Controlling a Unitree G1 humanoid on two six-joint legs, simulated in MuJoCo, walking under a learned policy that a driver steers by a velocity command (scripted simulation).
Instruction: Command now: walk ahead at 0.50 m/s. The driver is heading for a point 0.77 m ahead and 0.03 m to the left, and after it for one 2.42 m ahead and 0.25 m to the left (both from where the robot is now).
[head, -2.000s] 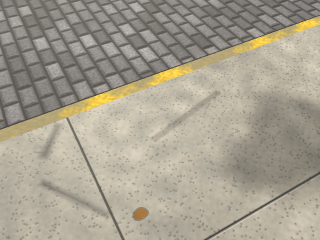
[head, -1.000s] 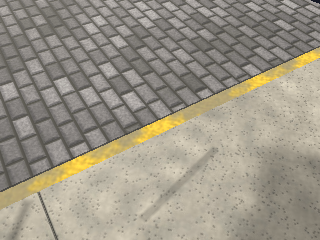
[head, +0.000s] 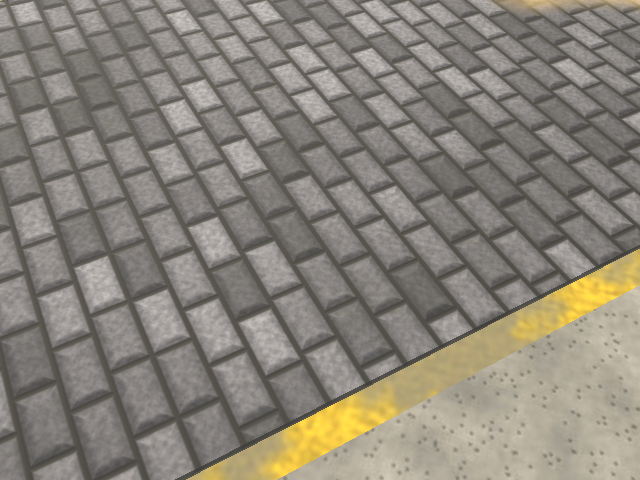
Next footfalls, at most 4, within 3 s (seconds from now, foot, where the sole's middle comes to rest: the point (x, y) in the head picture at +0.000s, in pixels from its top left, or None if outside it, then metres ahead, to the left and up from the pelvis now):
0.44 right None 0.42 -0.15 -0.77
1.02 left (279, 376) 0.70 0.11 -0.77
1.54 right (347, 311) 0.87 -0.05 -0.77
1.96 left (250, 329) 0.82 0.18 -0.77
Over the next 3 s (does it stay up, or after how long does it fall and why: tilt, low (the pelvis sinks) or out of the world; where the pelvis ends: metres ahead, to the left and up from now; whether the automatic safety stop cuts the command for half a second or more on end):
stays up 0.75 0.10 0.01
